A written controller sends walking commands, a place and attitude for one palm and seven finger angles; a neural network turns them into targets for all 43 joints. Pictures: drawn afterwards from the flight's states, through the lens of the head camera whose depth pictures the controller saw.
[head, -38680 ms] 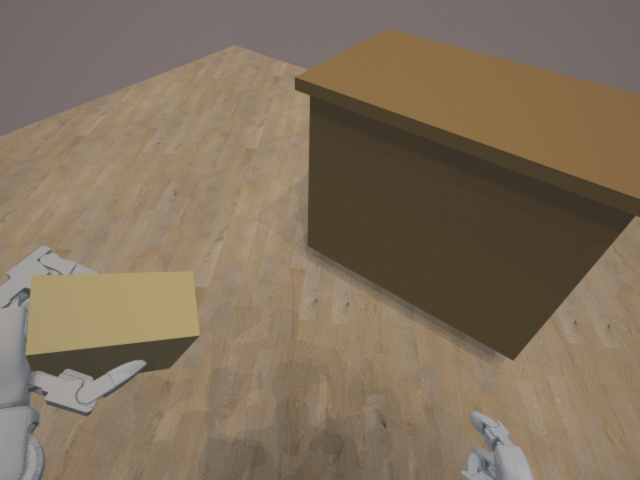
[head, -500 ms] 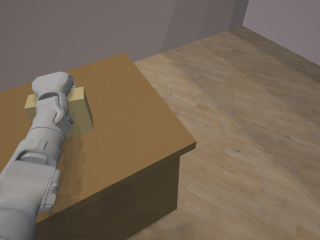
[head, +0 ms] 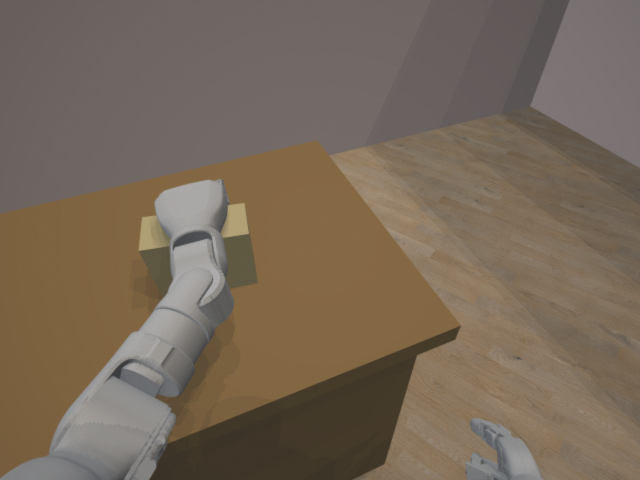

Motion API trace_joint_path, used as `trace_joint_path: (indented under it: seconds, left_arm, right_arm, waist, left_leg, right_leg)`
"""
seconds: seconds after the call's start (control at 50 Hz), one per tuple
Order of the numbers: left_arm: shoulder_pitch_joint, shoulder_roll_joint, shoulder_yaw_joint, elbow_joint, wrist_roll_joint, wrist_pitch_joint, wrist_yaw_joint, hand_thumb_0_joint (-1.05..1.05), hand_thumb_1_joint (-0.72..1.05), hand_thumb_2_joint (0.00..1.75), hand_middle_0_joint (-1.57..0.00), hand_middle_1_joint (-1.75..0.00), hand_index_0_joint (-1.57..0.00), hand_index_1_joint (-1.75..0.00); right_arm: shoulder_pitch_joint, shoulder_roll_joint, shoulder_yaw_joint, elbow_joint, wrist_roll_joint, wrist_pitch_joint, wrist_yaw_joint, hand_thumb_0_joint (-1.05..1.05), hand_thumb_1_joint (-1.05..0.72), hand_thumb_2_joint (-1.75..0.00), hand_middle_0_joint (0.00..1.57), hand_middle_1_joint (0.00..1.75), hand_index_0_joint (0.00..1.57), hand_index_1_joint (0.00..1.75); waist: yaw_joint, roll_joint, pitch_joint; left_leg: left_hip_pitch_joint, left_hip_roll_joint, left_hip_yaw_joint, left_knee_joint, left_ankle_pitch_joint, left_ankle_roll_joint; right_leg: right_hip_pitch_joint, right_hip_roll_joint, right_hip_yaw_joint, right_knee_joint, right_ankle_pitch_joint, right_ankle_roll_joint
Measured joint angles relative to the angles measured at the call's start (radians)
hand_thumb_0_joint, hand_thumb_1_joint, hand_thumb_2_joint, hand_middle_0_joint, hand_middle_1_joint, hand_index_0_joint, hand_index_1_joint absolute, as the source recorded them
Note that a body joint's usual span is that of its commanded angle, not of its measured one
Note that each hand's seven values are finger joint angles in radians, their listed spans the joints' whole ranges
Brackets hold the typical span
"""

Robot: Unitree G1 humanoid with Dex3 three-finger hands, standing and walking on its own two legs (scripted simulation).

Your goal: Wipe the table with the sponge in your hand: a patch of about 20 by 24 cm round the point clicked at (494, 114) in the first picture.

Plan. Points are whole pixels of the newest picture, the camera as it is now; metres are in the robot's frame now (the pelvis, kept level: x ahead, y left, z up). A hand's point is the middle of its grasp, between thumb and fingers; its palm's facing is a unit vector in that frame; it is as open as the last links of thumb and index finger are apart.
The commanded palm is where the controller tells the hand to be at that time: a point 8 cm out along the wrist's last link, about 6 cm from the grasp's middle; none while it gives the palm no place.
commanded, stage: wipe back along the third lane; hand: left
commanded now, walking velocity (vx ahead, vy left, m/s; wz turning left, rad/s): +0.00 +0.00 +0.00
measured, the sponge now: (206, 262) +0.40 +0.21 +0.06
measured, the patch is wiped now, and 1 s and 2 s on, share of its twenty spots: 0.85 0.85 0.90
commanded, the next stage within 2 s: slide back across to the middle lane in 1.04 s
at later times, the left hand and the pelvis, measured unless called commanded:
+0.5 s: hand (212, 257) +0.36 +0.17 +0.12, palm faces +0.16 -0.11 -0.98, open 10.2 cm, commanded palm +0.29 +0.15 +0.13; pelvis +0.01 +0.01 +0.00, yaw -1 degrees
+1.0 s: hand (231, 289) +0.31 +0.14 +0.12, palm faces +0.18 -0.12 -0.98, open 10.2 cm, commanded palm +0.25 +0.12 +0.13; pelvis -0.02 -0.04 +0.00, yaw -2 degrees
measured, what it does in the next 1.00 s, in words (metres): stands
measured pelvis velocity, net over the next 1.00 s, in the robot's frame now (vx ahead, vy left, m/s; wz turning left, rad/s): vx -0.02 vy -0.04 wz -0.03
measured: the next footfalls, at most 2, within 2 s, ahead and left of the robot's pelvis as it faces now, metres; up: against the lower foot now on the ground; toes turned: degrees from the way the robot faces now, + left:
none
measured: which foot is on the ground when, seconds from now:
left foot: down 0.00-1.00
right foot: down 0.00-1.00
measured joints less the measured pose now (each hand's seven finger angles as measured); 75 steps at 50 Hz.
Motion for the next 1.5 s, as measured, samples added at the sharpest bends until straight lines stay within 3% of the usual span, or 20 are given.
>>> trace_joint_path:
  seconds: [0.24,0.44,0.66,1.16,1.5]
  left_arm:
    - [0.138,-0.02,-0.093,-0.245,0.015,0.123,-0.035,0.0,-0.48,1.04,-0.64,-1.41,-0.67,-1.45]
    - [0.241,0.002,-0.112,-0.426,0.027,0.156,-0.06,0.01,-0.47,1.03,-0.63,-1.42,-0.66,-1.45]
    - [0.363,0.004,-0.095,-0.579,0.016,0.138,-0.049,0.01,-0.48,1.03,-0.6,-1.43,-0.68,-1.41]
    - [0.467,0.037,-0.035,-0.609,-0.009,0.123,-0.045,0.01,-0.47,1.03,-0.6,-1.43,-0.68,-1.4]
    - [0.632,0.141,0.114,-0.771,-0.1,0.022,-0.103,0.01,-0.49,1.03,-0.63,-1.4,-0.72,-1.37]
  right_arm:
    - [-0.058,0.014,0.021,-0.034,0.003,0.034,0.058,0.01,-0.91,-0.89,0.2,0.3,0.2,0.3]
    - [-0.063,-0.005,0.023,-0.053,0.007,0.047,0.079,0.01,-0.91,-0.9,0.2,0.3,0.2,0.31]
    - [-0.073,0.001,0.029,-0.069,0.009,0.06,0.083,0.01,-0.91,-0.9,0.2,0.3,0.2,0.3]
    - [-0.052,-0.034,0.019,-0.053,0.016,0.027,0.043,0.01,-0.91,-0.9,0.2,0.3,0.2,0.3]
    - [-0.089,-0.029,0.023,-0.048,-0.007,-0.023,-0.005,0.01,-0.91,-0.9,0.2,0.3,0.2,0.3]
  waist:
    - [0.032,0.013,-0.006]
    - [0.035,0.023,0.017]
    - [0.039,0.025,0.027]
    - [0.023,0.044,0.04]
    - [0.032,0.044,0.07]
  left_leg:
    - [0.043,-0.007,-0.002,0.029,-0.043,0.014]
    - [0.058,-0.002,0.014,0.046,-0.055,0.013]
    - [0.073,0.01,0.024,0.054,-0.049,-0.003]
    - [0.111,0.056,0.017,0.021,-0.016,-0.06]
    - [0.147,0.074,0.024,0.0,-0.009,-0.045]
  right_leg:
    - [0.044,-0.012,-0.031,0.027,-0.035,-0.004]
    - [0.055,-0.015,-0.045,0.047,-0.047,-0.006]
    - [0.06,-0.005,-0.039,0.068,-0.048,-0.012]
    - [0.076,0.04,-0.047,0.071,-0.029,-0.072]
    - [0.096,0.07,-0.012,0.062,-0.025,-0.101]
